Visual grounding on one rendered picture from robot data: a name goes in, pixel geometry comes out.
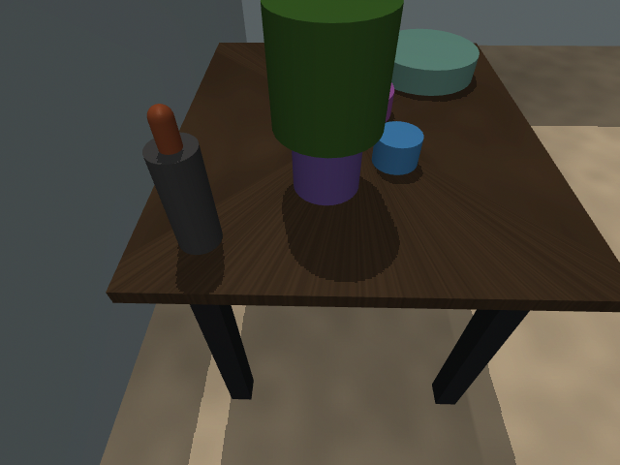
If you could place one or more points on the table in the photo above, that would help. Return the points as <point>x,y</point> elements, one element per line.
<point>486,221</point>

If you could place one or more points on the potted plant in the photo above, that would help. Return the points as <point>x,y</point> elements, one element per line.
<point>329,68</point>

